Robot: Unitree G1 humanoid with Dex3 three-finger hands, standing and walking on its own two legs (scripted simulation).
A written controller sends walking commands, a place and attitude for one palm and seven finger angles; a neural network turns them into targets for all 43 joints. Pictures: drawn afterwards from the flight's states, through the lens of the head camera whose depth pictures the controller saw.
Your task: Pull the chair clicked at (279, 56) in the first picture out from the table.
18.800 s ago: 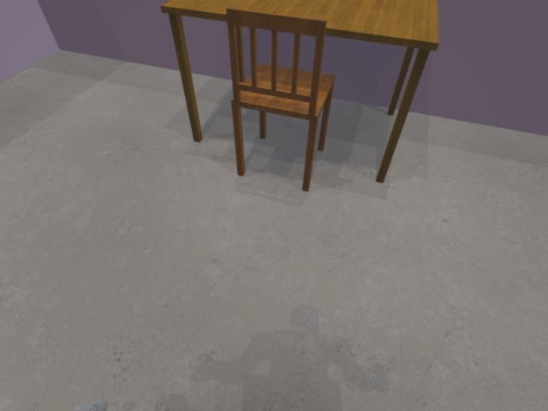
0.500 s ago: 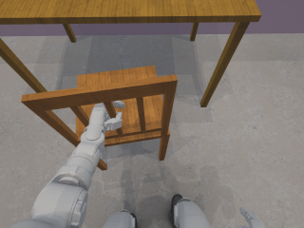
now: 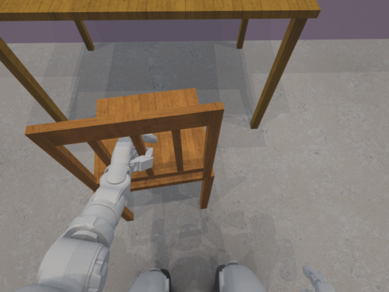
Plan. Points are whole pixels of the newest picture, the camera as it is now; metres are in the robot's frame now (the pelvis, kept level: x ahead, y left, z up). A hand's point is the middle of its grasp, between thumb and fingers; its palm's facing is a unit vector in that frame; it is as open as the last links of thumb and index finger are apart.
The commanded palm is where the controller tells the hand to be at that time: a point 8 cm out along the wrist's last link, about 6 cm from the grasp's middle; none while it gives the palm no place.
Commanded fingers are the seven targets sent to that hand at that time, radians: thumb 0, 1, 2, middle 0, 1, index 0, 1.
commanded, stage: step backward, pulling the chair out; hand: left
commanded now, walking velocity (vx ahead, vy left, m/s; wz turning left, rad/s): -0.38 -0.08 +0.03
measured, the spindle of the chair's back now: (144, 156) +0.42 +0.13 -0.10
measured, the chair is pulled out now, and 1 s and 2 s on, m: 0.30 0.51 0.59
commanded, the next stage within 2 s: stop walking, hand still on the chair in 0.88 s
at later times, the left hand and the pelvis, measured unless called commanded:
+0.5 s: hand (144, 203) +0.29 +0.11 -0.05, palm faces -0.09 -0.98 -0.16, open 5.1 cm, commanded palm +0.28 +0.16 -0.05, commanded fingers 0.00 0.90 0.90 -0.50 -1.45 -0.50 -1.45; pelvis -0.10 +0.02 +0.01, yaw +0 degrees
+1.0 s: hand (146, 256) +0.18 +0.10 -0.05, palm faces -0.08 -0.98 -0.16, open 5.1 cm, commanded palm +0.17 +0.15 -0.03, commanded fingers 0.00 0.90 0.90 -0.50 -1.45 -0.50 -1.45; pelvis -0.21 +0.01 +0.00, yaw +2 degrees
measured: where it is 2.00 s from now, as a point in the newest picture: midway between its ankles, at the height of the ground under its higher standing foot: outside the picture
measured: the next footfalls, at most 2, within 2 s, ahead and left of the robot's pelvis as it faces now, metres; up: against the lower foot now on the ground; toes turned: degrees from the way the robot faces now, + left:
right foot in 0.04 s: +0.05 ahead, -0.13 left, +0.00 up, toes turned -2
left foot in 0.34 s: -0.06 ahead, +0.15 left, +0.00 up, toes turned +3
